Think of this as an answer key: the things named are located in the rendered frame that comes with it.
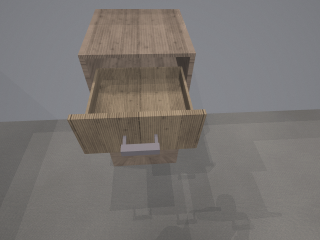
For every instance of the handle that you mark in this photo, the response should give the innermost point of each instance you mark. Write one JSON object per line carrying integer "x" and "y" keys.
{"x": 141, "y": 148}

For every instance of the cabinet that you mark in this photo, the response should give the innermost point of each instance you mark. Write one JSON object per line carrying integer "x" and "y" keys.
{"x": 137, "y": 38}

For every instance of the drawer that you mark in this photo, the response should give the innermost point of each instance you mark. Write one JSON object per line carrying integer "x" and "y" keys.
{"x": 138, "y": 102}

